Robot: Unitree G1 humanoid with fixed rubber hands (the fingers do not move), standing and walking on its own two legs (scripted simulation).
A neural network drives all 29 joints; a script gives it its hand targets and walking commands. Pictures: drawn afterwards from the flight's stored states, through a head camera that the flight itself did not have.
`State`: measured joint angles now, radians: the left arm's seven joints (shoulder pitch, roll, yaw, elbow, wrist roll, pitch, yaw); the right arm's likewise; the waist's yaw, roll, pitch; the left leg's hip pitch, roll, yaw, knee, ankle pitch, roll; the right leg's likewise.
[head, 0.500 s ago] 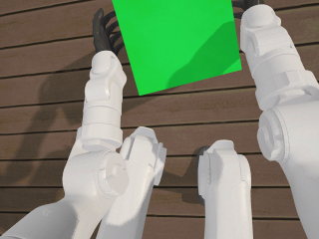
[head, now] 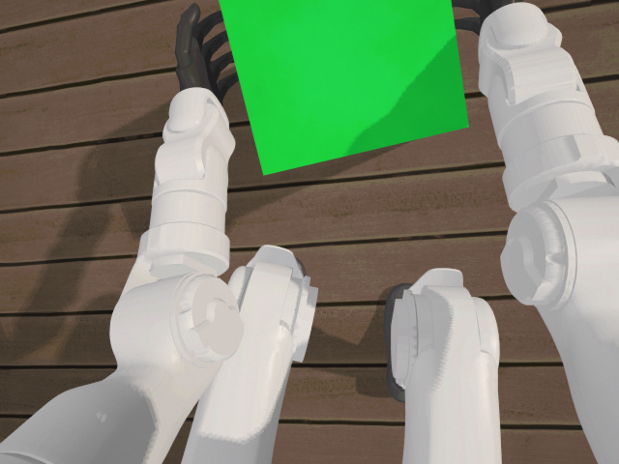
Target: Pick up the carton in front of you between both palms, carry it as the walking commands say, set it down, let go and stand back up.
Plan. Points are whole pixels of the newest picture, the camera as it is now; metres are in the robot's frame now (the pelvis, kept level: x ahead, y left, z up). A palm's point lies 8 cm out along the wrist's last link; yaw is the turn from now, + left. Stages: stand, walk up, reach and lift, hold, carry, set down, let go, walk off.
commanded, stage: set down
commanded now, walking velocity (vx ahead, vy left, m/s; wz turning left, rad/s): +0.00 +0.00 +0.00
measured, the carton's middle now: (346, 72) +0.54 +0.02 -0.25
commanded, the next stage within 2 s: let go in 1.80 s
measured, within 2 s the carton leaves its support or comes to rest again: rests again in 0.02 s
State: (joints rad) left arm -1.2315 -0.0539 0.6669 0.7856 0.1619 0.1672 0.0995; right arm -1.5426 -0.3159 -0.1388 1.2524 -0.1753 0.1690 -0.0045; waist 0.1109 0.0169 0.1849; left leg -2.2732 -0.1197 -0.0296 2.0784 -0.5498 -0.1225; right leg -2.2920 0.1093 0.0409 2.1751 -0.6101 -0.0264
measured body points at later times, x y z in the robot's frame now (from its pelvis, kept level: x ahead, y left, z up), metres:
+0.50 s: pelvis +0.01 +0.00 -0.01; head +0.36 -0.06 +0.26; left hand +0.51 +0.17 -0.17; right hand +0.58 -0.14 -0.19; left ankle +0.12 +0.13 -0.35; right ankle +0.09 -0.10 -0.35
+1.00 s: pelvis -0.01 +0.01 +0.01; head +0.34 -0.02 +0.29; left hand +0.48 +0.20 -0.13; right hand +0.59 -0.16 -0.12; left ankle +0.12 +0.13 -0.35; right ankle +0.09 -0.10 -0.35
